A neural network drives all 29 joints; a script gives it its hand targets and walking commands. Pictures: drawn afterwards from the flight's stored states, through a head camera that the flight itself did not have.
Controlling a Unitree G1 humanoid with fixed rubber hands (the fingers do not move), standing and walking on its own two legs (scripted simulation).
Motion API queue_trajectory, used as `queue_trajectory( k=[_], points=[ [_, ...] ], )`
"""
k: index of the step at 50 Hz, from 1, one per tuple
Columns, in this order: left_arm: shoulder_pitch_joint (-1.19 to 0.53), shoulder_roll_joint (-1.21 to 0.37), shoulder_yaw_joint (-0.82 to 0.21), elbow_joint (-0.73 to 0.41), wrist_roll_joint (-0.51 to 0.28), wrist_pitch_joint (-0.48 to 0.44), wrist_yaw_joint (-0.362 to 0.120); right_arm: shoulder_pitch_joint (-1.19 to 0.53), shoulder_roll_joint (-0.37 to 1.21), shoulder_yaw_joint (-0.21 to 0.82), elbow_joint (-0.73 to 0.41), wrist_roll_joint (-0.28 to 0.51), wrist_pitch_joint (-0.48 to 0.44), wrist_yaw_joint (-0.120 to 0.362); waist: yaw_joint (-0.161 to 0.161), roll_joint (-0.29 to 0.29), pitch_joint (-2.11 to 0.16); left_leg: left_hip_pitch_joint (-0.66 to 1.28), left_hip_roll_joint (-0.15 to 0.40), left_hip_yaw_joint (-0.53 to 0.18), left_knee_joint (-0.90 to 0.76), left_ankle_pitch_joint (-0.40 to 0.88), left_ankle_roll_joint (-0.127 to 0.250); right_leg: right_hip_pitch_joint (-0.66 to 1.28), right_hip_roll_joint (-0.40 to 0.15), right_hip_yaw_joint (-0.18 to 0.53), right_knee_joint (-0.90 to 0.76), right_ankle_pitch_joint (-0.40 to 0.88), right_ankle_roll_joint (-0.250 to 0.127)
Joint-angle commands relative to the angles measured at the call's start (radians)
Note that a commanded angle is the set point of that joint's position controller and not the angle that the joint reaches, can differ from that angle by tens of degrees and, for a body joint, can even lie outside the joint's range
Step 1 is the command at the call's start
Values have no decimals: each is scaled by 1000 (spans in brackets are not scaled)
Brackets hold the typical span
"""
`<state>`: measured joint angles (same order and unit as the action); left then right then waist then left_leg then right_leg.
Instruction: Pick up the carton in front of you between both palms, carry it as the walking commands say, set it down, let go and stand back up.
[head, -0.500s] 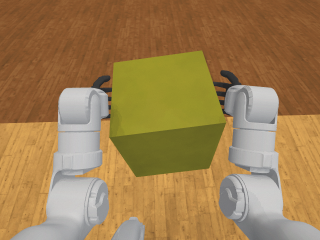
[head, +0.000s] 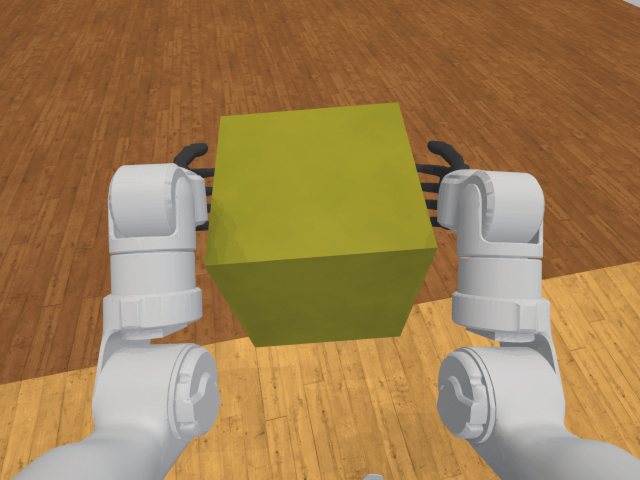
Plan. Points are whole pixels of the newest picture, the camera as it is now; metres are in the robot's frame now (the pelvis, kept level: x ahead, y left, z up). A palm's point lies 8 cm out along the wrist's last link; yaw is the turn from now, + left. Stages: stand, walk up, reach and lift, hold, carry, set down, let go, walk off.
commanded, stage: carry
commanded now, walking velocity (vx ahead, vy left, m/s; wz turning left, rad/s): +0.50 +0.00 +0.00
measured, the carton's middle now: (319, 237) +0.41 -0.02 +0.10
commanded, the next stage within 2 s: none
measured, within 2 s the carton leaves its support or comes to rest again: neither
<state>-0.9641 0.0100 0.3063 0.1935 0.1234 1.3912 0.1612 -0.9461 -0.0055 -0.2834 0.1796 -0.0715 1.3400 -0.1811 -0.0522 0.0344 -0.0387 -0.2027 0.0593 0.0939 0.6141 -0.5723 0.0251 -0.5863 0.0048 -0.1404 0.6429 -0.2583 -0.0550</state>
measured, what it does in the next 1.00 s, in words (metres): climbs: left foot 0.04 m higher, then right foot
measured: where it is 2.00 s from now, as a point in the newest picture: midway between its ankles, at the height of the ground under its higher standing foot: (294, 224)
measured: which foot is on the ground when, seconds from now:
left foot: down 0.00-0.02, up 0.04-0.36, down 0.38-0.80, up 0.82-1.00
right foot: down 0.00-0.42, up 0.44-0.76, down 0.78-1.00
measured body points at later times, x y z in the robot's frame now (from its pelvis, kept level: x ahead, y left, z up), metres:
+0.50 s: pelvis +0.30 +0.02 +0.04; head +0.33 +0.02 +0.49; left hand +0.71 +0.15 +0.20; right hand +0.69 -0.14 +0.20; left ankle +0.38 +0.10 -0.67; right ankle +0.18 -0.09 -0.58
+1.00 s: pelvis +0.60 -0.02 +0.09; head +0.64 -0.02 +0.54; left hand +0.98 +0.16 +0.25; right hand +1.01 -0.13 +0.24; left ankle +0.62 +0.10 -0.55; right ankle +0.61 -0.10 -0.64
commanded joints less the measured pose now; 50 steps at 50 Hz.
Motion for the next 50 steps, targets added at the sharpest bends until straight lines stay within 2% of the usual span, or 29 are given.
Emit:
queue_trajectory(
  k=[1,2,4,5,7,10,13,17,19,20,21,22,23,24,25,27,32,36,38,39,40,41,42,43,44,45,46,47,50],
  points=[
    [-627,-1007,-470,66,-404,-51,-243,-726,1149,507,41,462,17,312,145,-322,-661,-403,-71,10,528,291,-19,924,-326,670,-233,-134,-204],
    [-644,-1043,-478,58,-423,-54,-253,-753,1135,501,36,447,11,312,161,-310,-566,-600,-121,-84,700,25,-11,943,-350,815,-290,2,-256],
    [-735,-1115,-505,-20,-497,-57,-275,-762,1119,476,1,429,-2,298,158,-79,-499,-688,-56,-127,834,81,19,869,-318,621,-172,311,-232],
    [-792,-1147,-526,-64,-539,-58,-284,-758,1111,467,-13,421,-5,285,147,-46,-486,-691,-37,-136,798,121,25,821,-295,550,-173,313,-197],
    [-876,-1179,-546,-125,-597,-62,-293,-761,1085,444,-51,396,-8,257,126,-104,-500,-649,-24,-125,728,148,28,768,-268,474,-211,184,-154],
    [-919,-1183,-551,-168,-631,-54,-296,-768,1044,442,-99,368,-5,220,123,-134,-485,-669,-21,-82,639,143,20,751,-267,424,-252,140,-174],
    [-869,-1155,-533,-117,-607,-38,-290,-729,1012,442,-68,336,9,204,139,-139,-447,-620,-6,-50,402,190,11,716,-260,331,-281,179,-172],
    [-782,-1140,-503,4,-550,-35,-299,-673,1024,449,33,323,16,222,121,-198,-408,-350,-104,100,105,230,31,623,-215,169,-233,420,-108],
    [-751,-1147,-485,61,-535,-40,-306,-649,1049,444,94,335,7,239,18,-169,-501,47,-179,173,-26,302,71,505,-171,43,22,730,-34],
    [-753,-1141,-476,72,-521,-45,-309,-632,1059,437,104,346,-3,248,-47,-104,-594,328,-64,-3,-33,247,107,332,-154,34,225,521,11],
    [-780,-1163,-470,71,-518,-46,-316,-661,1045,436,86,347,-18,253,-51,208,-676,526,215,-586,-148,124,262,39,-6,53,506,129,67],
    [-820,-1151,-476,38,-517,-52,-314,-698,1078,437,55,374,-23,261,-54,257,-599,548,257,-806,-263,344,320,-171,90,137,699,-269,55],
    [-816,-1165,-473,31,-513,-52,-304,-758,1102,463,-16,416,-18,266,-34,145,-549,527,260,-694,-181,478,320,-257,33,192,816,-269,21],
    [-797,-1141,-457,8,-501,-54,-292,-817,1136,495,-69,463,-17,270,-40,22,-519,463,244,-596,-128,610,292,-271,4,191,830,-244,12],
    [-777,-1125,-453,-11,-490,-54,-277,-865,1155,521,-123,501,-17,273,-27,-21,-503,409,224,-519,-126,609,250,-267,-23,192,780,-217,6],
    [-694,-1093,-444,-39,-459,-39,-244,-913,1210,578,-220,558,-4,270,-2,24,-516,362,192,-435,-161,492,200,-215,-42,181,671,-187,2],
    [-736,-1022,-468,-127,-416,-24,-197,-868,1145,556,-209,549,30,275,-20,87,-488,310,187,-299,-214,469,222,-191,-55,111,362,-160,15],
    [-686,-1023,-486,-42,-406,-6,-212,-797,1133,543,-96,506,41,284,-5,123,-445,207,145,-145,-197,617,154,68,27,-31,38,-57,11],
    [-661,-1051,-480,33,-417,-6,-233,-763,1129,524,-37,483,38,289,71,79,-502,110,108,-30,21,867,90,418,86,-117,-102,35,-14],
    [-619,-1060,-465,85,-423,-11,-245,-763,1119,510,-15,469,35,294,125,31,-584,-36,81,7,202,791,42,687,5,3,-93,-12,-42],
    [-617,-1044,-441,109,-416,-25,-254,-779,1121,482,-4,458,34,302,138,-237,-677,-315,-26,16,480,480,-18,897,-287,554,-181,-152,-170],
    [-612,-1079,-441,129,-425,-31,-263,-796,1120,476,7,445,32,304,169,-334,-597,-557,-145,-60,661,43,-24,943,-344,826,-302,7,-258],
    [-654,-1100,-442,95,-450,-32,-274,-802,1129,464,8,433,22,301,149,-216,-532,-638,-86,-126,793,45,4,926,-353,743,-240,152,-261],
    [-695,-1138,-456,60,-486,-37,-286,-806,1113,445,-13,425,13,295,157,-98,-510,-667,-60,-135,830,76,13,874,-326,647,-185,296,-244],
    [-750,-1166,-469,23,-521,-41,-295,-816,1108,434,-25,420,6,285,148,-37,-486,-669,-37,-146,782,121,19,816,-300,562,-180,312,-204],
    [-788,-1194,-478,-3,-557,-42,-303,-813,1096,423,-39,406,0,273,129,-26,-471,-629,-17,-147,716,167,27,747,-264,494,-212,231,-156],
    [-833,-1208,-484,-27,-575,-48,-307,-836,1077,412,-65,400,-7,260,123,-103,-497,-608,-20,-133,697,166,27,742,-273,476,-217,239,-157],
    [-853,-1229,-487,-27,-589,-45,-309,-845,1081,418,-75,395,-6,247,120,-133,-498,-607,-21,-121,676,159,22,739,-271,465,-226,227,-160],
    [-858,-1217,-467,-19,-595,-38,-310,-884,1030,405,-127,374,-14,218,131,-129,-467,-608,-17,-81,464,145,6,708,-265,385,-268,162,-176]
  ],
)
